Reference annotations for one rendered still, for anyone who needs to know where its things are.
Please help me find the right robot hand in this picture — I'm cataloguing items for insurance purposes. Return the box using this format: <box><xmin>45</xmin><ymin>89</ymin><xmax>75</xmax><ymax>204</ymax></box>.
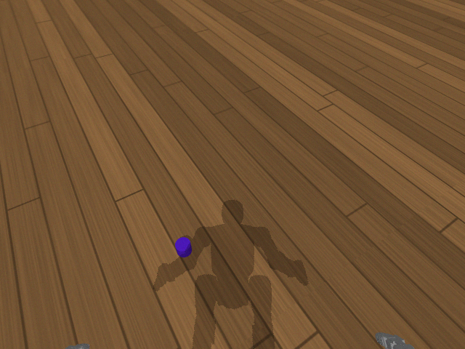
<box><xmin>376</xmin><ymin>332</ymin><xmax>415</xmax><ymax>349</ymax></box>

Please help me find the tin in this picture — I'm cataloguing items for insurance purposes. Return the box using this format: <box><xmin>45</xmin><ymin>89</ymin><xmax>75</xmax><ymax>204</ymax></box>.
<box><xmin>175</xmin><ymin>237</ymin><xmax>192</xmax><ymax>257</ymax></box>

